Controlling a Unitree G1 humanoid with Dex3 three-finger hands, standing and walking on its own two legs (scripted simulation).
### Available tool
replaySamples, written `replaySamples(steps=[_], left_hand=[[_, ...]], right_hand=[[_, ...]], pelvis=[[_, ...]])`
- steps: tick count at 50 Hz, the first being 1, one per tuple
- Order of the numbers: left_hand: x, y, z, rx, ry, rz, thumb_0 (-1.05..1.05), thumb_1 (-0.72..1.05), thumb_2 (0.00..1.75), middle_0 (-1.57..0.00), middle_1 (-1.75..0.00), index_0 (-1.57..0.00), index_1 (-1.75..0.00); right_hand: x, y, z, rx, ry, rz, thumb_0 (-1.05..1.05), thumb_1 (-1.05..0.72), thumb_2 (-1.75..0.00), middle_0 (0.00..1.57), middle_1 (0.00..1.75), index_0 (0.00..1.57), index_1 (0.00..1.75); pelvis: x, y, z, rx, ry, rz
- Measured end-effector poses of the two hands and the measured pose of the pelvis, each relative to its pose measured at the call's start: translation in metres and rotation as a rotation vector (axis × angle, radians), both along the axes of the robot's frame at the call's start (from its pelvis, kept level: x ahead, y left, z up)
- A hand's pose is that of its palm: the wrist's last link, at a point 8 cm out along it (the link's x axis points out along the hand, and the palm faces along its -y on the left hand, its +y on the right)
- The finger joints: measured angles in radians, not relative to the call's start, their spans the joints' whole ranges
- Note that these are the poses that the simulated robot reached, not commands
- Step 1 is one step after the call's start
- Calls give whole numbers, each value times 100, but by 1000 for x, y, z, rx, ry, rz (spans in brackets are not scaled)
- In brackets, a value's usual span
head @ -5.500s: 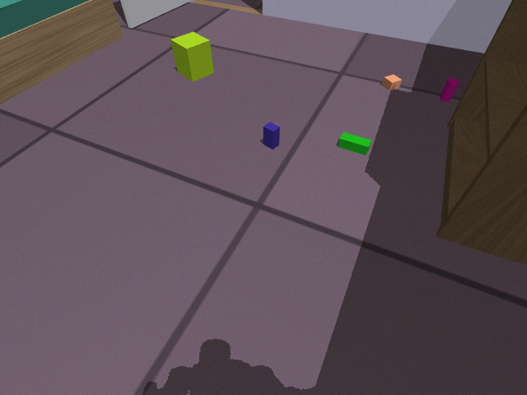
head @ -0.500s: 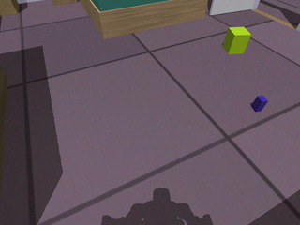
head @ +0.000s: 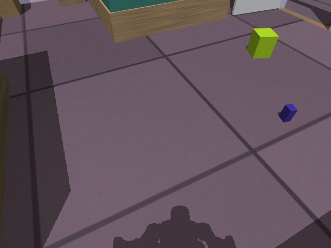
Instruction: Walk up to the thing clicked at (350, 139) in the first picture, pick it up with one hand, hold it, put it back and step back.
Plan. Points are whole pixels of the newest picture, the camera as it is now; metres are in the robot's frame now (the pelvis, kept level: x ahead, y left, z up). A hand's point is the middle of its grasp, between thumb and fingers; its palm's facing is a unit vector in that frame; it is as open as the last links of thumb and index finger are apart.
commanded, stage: stand
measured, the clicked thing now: out of the picture +0.86 -1.37 -0.75
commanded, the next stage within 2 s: walk up in 0.24 s
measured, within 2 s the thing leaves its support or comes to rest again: neither
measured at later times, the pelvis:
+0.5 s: pelvis +0.05 +0.03 -0.01, yaw +3 degrees
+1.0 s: pelvis +0.26 +0.04 -0.03, yaw -1 degrees
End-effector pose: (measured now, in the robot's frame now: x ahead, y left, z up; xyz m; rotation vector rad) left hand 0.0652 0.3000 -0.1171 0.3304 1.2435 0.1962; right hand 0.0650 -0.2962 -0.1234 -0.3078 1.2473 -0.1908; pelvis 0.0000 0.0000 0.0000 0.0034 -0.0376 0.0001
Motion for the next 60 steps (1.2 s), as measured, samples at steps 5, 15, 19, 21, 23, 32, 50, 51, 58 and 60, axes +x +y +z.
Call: replaySamples(steps=[5, 15, 19, 21, 23, 32, 50, 51, 58, 60], left_hand=[[2, -1, 0, 1, -3, -2, 0, 90, 90, -20, -30, -20, -30], [5, 2, 0, -19, -27, 11, 0, 90, 90, -20, -30, -21, -30], [2, 16, 2, -9, -62, 42, 0, 90, 90, -20, -30, -21, -30], [-4, 28, 3, 3, -64, 69, 0, 90, 90, -20, -30, -21, -30], [-12, 41, 3, 12, -38, 89, 0, 90, 90, -20, -30, -21, -30], [24, 95, -22, 18, 96, 78, 1, 90, 90, -20, -30, -20, -30], [298, 51, 1, -4, -124, -121, 1, 90, 90, -20, -30, -20, -30], [315, 45, 1, 4, -147, -122, 1, 90, 90, -20, -30, -20, -30], [381, 16, 22, 9, -272, -85, 0, 90, 90, -20, -30, -21, -30], [385, 14, 27, 12, -253, -74, 0, 90, 90, -20, -30, -21, -30]], right_hand=[[2, -1, 1, -1, -5, 0, 0, -90, -89, 20, 30, 21, 30], [5, -5, 4, 3, -21, 5, 0, -90, -89, 20, 30, 21, 30], [15, -13, 4, -23, -8, 27, 0, -90, -89, 20, 30, 21, 30], [27, -13, 6, -42, 4, 50, 0, -90, -89, 20, 30, 21, 30], [45, -9, 9, -54, -4, 70, 0, -90, -89, 20, 30, 21, 30], [109, 29, 22, -92, -148, 49, 0, -90, -89, 20, 30, 21, 30], [179, 23, -14, -12, -10, -65, 0, -90, -89, 20, 30, 21, 30], [188, 18, -21, -9, -3, -65, 0, -90, -89, 20, 30, 21, 30], [279, 6, -21, 24, -28, -7, 0, -90, -89, 20, 30, 21, 30], [308, 2, -12, 25, -64, 9, 0, -90, -89, 20, 30, 21, 30]], pelvis=[[1, 0, 0, -1, -1, 0], [7, -1, -1, 1, 5, 5], [19, 5, -6, -4, 15, 32], [26, 12, -7, -12, 7, 43], [36, 21, -8, -23, 1, 46], [96, 59, -20, -1, -16, 25], [257, 42, -26, 40, -23, -15], [268, 37, -30, 31, -23, -14], [326, 16, -21, 28, -46, 0], [342, 15, -14, 24, -42, -6]])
